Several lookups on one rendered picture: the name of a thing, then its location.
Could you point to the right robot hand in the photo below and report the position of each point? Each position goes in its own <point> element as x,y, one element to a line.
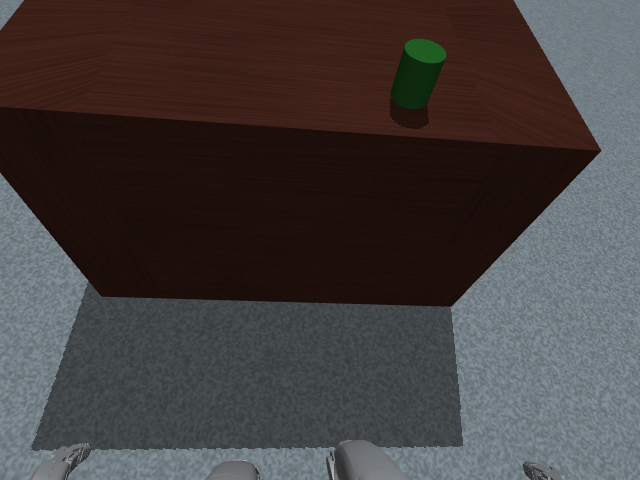
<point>535,471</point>

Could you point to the can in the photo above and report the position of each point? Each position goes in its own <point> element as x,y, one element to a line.
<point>417,73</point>

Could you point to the left robot hand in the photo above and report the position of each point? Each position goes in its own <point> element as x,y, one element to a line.
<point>62,462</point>

